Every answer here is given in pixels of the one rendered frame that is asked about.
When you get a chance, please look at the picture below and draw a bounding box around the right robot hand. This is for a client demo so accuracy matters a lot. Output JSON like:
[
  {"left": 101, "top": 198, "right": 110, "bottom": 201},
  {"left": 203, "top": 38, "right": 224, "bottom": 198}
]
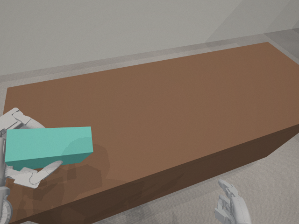
[{"left": 215, "top": 179, "right": 252, "bottom": 224}]

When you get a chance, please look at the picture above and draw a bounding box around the robot left forearm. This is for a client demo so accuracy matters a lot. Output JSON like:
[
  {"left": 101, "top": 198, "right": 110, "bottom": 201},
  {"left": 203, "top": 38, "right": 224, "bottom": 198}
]
[{"left": 0, "top": 186, "right": 13, "bottom": 224}]

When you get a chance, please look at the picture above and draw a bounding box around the left robot hand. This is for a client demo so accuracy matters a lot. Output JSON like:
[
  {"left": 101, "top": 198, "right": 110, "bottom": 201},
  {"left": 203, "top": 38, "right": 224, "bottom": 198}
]
[{"left": 0, "top": 108, "right": 63, "bottom": 189}]

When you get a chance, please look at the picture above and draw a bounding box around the table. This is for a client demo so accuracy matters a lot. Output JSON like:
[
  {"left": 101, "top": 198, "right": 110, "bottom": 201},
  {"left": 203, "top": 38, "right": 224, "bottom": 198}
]
[{"left": 3, "top": 42, "right": 299, "bottom": 224}]

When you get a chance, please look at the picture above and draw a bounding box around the sponge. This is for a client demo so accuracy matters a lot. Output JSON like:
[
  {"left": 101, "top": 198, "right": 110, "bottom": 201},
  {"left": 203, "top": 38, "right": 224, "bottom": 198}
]
[{"left": 5, "top": 126, "right": 93, "bottom": 171}]

